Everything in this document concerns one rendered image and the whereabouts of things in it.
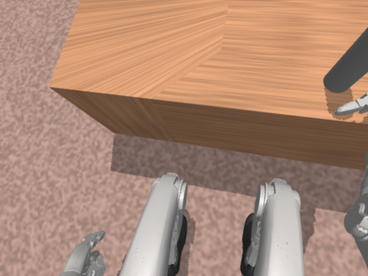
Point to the right robot hand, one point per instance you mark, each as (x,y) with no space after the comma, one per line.
(360,105)

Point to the left robot foot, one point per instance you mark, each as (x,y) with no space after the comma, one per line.
(174,268)

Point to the right robot arm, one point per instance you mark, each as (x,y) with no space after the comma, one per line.
(356,220)

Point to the can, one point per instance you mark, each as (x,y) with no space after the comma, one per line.
(350,68)

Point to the left robot hand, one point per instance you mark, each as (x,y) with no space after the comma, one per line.
(81,258)

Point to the right robot foot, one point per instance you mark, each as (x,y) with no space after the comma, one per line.
(245,268)

